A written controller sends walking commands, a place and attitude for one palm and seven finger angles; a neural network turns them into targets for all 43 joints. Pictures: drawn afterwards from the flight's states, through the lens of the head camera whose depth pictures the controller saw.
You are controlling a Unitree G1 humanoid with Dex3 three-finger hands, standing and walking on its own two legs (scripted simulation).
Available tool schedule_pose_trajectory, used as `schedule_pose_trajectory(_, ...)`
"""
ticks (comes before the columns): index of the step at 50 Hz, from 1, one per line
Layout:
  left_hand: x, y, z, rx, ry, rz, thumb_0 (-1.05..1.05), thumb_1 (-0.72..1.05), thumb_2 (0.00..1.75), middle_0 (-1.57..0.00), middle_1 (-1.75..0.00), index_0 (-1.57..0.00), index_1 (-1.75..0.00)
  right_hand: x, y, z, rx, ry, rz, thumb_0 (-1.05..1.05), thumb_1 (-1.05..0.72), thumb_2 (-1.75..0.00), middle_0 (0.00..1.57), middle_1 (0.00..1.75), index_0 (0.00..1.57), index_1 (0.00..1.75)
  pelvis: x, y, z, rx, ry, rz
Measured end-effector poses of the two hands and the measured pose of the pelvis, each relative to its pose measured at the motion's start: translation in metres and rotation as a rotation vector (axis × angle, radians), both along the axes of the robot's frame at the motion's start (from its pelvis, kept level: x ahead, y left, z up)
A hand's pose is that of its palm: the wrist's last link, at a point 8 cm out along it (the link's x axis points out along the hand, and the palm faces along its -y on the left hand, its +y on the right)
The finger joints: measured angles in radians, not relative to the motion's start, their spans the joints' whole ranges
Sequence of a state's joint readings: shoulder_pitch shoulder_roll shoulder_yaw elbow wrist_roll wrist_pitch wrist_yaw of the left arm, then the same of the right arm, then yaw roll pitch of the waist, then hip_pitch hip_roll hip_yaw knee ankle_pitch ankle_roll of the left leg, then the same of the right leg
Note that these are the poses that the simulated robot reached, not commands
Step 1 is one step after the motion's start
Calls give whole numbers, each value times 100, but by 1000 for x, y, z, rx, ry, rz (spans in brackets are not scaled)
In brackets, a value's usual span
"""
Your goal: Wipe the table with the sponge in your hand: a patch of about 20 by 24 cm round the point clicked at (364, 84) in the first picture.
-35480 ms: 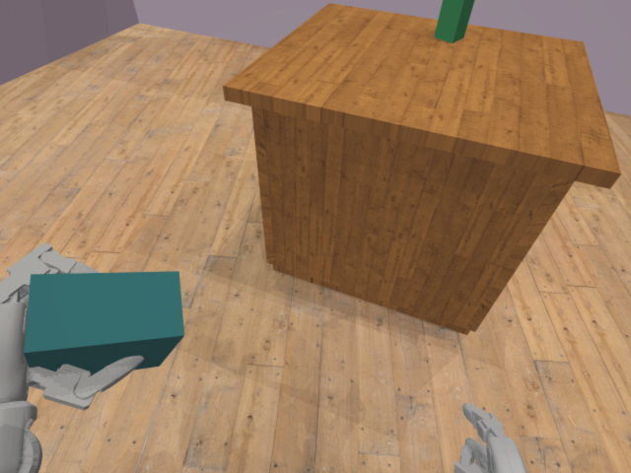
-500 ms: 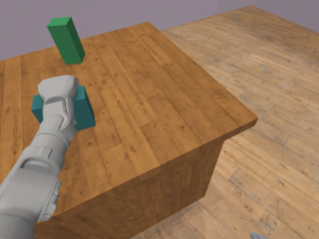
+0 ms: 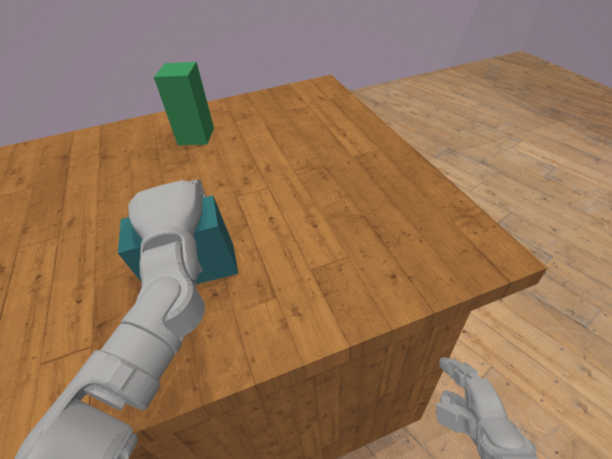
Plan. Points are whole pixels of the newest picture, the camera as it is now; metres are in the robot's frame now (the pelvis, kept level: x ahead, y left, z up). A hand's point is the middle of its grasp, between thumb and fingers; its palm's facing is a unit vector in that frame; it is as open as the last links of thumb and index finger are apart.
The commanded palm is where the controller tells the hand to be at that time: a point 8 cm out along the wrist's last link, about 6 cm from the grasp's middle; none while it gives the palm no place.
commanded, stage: wipe back along the third lane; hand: left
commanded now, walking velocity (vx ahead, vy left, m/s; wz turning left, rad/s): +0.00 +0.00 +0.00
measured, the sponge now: (187, 255) +0.36 +0.23 +0.08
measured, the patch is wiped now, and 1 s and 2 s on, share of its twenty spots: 0.95 0.95 1.00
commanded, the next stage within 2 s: slide back across to the middle lane in 0.98 s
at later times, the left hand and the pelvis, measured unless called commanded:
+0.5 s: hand (193, 265) +0.31 +0.19 +0.13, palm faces +0.16 -0.11 -0.98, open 9.9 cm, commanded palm +0.26 +0.18 +0.15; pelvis -0.02 -0.02 +0.00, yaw -2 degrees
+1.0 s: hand (207, 298) +0.26 +0.15 +0.13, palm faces +0.18 -0.13 -0.97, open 9.9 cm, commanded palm +0.21 +0.15 +0.15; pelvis -0.03 -0.06 +0.00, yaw -3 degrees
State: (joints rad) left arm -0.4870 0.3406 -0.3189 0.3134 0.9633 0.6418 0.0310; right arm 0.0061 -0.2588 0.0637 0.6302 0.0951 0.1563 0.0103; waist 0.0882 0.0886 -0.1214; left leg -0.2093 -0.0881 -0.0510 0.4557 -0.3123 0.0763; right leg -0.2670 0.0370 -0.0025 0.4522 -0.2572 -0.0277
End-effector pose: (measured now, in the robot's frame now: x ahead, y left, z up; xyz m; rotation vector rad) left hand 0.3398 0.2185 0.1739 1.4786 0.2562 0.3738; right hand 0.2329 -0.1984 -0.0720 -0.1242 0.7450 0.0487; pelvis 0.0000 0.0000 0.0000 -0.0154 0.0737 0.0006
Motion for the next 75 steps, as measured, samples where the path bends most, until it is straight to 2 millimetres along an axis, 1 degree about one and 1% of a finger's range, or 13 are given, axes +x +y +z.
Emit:
schedule_pose_trajectory(3, -8, -4, 0, -4, -16, -8, 1, -48, 107, -72, -137, -74, -135, 6, 6, 2, 13, -11, 23, 0, -91, -90, 20, 30, 20, 30, 1, 1, -1, -1, -6, 2)
schedule_pose_trajectory(6, -16, -8, 0, -10, -31, -12, 1, -48, 107, -72, -138, -74, -135, 5, 8, 1, 20, -3, 32, 0, -91, -90, 20, 30, 19, 30, 0, 1, -1, 0, -13, 0)
schedule_pose_trajectory(14, -31, -18, 0, -28, -46, -18, 2, -47, 107, -71, -138, -73, -136, -10, 5, -6, 39, 19, 31, 1, -91, -90, 20, 30, 19, 30, -5, -4, -2, 4, -29, -12)
schedule_pose_trajectory(21, -49, -28, 1, -46, -66, -27, 2, -47, 107, -70, -138, -73, -136, -25, -9, -9, 45, 25, 8, 1, -91, -90, 20, 30, 20, 30, -12, -11, -3, 9, -49, -24)
schedule_pose_trajectory(29, -66, -36, 2, -67, -78, -17, 2, -47, 107, -70, -139, -73, -136, -36, -30, -7, 27, 13, -24, 1, -91, -90, 20, 30, 20, 30, -21, -23, -3, 18, -68, -34)
schedule_pose_trajectory(39, -85, -53, 2, -64, -80, -26, 2, -46, 107, -69, -139, -72, -136, -39, -52, -2, 29, -28, -45, 1, -91, -90, 20, 30, 19, 30, -29, -40, -3, 26, -84, -39)
schedule_pose_trajectory(49, -104, -64, 2, -77, -95, -28, 2, -46, 107, -69, -139, -72, -136, -40, -65, -1, 45, -56, -47, 1, -91, -90, 20, 30, 19, 30, -33, -55, -3, 33, -96, -46)
schedule_pose_trajectory(55, -120, -70, 2, -97, -115, -39, 2, -46, 107, -69, -139, -72, -136, -42, -72, 0, 47, -68, -50, 1, -91, -90, 20, 30, 20, 30, -35, -61, -4, 35, -104, -51)
schedule_pose_trajectory(59, -126, -68, 4, -118, -122, -42, 2, -46, 107, -69, -139, -72, -136, -44, -78, 0, 29, -69, -57, 1, -91, -90, 20, 30, 20, 30, -38, -65, -4, 36, -111, -56)
schedule_pose_trajectory(67, -131, -61, 7, -139, -109, -41, 1, -46, 107, -69, -139, -72, -136, -55, -90, 0, -1, -73, -88, 1, -91, -90, 20, 30, 20, 30, -42, -70, -4, 39, -119, -69)
schedule_pose_trajectory(75, -146, -43, 10, -109, -75, -12, 0, -46, 107, -70, -139, -73, -136, -65, -100, -3, -18, -79, -118, 1, -91, -90, 20, 30, 20, 30, -45, -71, -4, 40, -127, -85)
